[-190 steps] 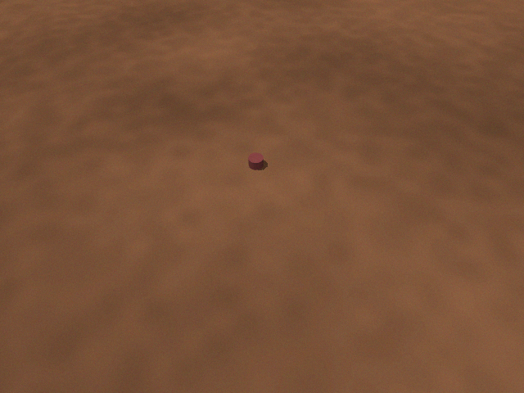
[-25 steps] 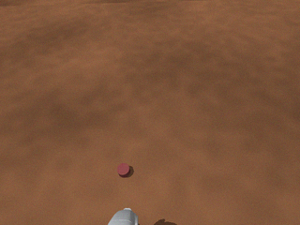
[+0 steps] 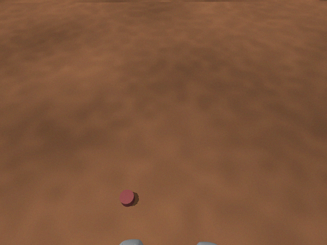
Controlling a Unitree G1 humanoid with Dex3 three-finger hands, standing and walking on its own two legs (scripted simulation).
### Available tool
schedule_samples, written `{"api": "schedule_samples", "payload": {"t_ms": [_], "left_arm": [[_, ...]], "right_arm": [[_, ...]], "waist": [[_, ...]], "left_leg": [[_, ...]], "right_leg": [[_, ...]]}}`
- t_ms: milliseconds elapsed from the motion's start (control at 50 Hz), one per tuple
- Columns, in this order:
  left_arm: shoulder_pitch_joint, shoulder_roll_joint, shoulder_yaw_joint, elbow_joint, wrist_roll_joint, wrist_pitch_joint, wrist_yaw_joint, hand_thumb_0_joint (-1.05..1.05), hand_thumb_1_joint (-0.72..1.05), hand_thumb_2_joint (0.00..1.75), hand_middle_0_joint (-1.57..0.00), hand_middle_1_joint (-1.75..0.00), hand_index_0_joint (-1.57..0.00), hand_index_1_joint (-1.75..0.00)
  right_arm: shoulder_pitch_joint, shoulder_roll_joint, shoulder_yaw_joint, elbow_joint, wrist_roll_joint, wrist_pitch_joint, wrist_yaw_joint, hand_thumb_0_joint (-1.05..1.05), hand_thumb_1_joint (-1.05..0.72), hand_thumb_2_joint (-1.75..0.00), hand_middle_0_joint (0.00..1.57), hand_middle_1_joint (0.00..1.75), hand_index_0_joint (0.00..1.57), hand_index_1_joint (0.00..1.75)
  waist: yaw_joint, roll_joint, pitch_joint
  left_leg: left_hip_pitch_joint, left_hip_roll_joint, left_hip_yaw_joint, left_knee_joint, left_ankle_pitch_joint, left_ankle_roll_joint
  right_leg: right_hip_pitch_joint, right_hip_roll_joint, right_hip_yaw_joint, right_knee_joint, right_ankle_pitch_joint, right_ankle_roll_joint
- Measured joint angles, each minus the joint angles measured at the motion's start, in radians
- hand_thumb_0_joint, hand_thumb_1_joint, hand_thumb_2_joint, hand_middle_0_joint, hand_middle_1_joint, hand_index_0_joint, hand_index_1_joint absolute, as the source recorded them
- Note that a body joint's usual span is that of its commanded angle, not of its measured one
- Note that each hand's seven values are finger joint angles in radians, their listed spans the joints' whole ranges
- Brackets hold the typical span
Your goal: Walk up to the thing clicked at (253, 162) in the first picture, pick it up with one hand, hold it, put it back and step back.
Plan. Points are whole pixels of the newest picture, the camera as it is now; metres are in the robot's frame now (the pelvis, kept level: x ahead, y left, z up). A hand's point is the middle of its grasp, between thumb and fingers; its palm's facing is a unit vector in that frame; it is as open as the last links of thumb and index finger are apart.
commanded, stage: walk up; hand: left
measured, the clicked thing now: (127, 198) +0.45 +0.25 -0.73
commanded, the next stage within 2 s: stand in 1.18 s
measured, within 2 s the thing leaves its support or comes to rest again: neither
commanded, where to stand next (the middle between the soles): +0.07 +0.00 m, yaw +1 degrees
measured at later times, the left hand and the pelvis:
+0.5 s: hand out of the picture +0.13 +0.25 -0.13, palm faces -0.01 -0.95 -0.33, open 7.3 cm; pelvis +0.02 +0.00 +0.03, yaw +1 degrees
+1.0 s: hand out of the picture +0.10 +0.25 -0.13, palm faces +0.01 -0.94 -0.33, open 7.4 cm; pelvis +0.03 +0.00 +0.03, yaw +1 degrees
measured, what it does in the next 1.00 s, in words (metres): stands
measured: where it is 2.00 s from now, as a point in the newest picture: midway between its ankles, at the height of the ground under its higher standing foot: outside the picture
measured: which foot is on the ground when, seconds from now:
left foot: down 0.00-1.00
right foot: down 0.00-1.00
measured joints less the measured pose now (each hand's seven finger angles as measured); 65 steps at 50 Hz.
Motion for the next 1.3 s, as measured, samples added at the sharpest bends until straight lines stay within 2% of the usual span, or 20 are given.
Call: {"api": "schedule_samples", "payload": {"t_ms": [40, 180, 400, 600, 940, 1300], "left_arm": [[-0.020, -0.010, -0.011, 0.013, -0.006, 0.005, -0.002, 0.00, 0.90, 0.90, -0.20, -0.30, -0.21, -0.30], [-0.106, -0.028, -0.024, 0.050, -0.020, 0.001, -0.005, 0.00, 0.90, 0.90, -0.20, -0.30, -0.21, -0.30], [-0.196, -0.039, -0.027, 0.110, -0.025, 0.012, -0.005, 0.00, 0.90, 0.90, -0.20, -0.30, -0.21, -0.30], [-0.185, -0.040, -0.018, 0.153, -0.016, 0.015, -0.008, 0.00, 0.90, 0.90, -0.20, -0.30, -0.21, -0.30], [-0.138, -0.046, -0.010, 0.173, -0.012, 0.021, -0.007, 0.00, 0.90, 0.90, -0.20, -0.30, -0.21, -0.30], [-0.148, -0.047, -0.013, 0.157, -0.009, 0.009, 0.002, 0.00, 0.90, 0.90, -0.20, -0.30, -0.21, -0.30]], "right_arm": [[-0.012, 0.006, 0.005, 0.025, 0.002, -0.008, 0.002, 0.00, -0.91, -0.90, 0.20, 0.30, 0.20, 0.30], [-0.052, 0.036, 0.033, 0.110, 0.003, -0.021, 0.007, 0.00, -0.91, -0.90, 0.20, 0.30, 0.20, 0.30], [-0.108, 0.033, 0.029, 0.190, -0.005, -0.020, 0.000, 0.00, -0.91, -0.90, 0.20, 0.30, 0.21, 0.30], [-0.121, 0.026, 0.024, 0.207, -0.010, -0.018, 0.000, 0.00, -0.91, -0.90, 0.20, 0.30, 0.20, 0.30], [-0.102, 0.047, 0.022, 0.215, -0.013, -0.012, 0.000, 0.00, -0.91, -0.90, 0.20, 0.30, 0.20, 0.30], [-0.112, 0.047, 0.016, 0.206, -0.013, -0.006, -0.002, 0.00, -0.91, -0.90, 0.20, 0.30, 0.20, 0.30]], "waist": [[0.000, 0.004, -0.001], [-0.002, -0.001, -0.009], [-0.012, -0.015, -0.027], [-0.011, -0.014, -0.036], [0.000, -0.008, -0.041], [-0.008, -0.010, -0.035]], "left_leg": [[0.023, -0.007, 0.002, -0.046, 0.059, -0.009], [0.081, -0.008, -0.002, -0.146, 0.084, -0.019], [0.157, -0.009, -0.007, -0.275, 0.140, -0.023], [0.184, -0.006, -0.010, -0.333, 0.167, -0.025], [0.199, -0.012, -0.010, -0.358, 0.173, -0.022], [0.216, -0.014, -0.011, -0.371, 0.173, -0.022]], "right_leg": [[0.010, -0.005, 0.004, -0.013, 0.001, 0.006], [0.071, -0.003, -0.004, -0.117, 0.038, 0.006], [0.152, 0.000, -0.014, -0.248, 0.092, 0.007], [0.186, 0.005, -0.019, -0.319, 0.125, 0.007], [0.202, 0.000, -0.020, -0.346, 0.133, 0.012], [0.219, -0.002, -0.021, -0.357, 0.130, 0.014]]}}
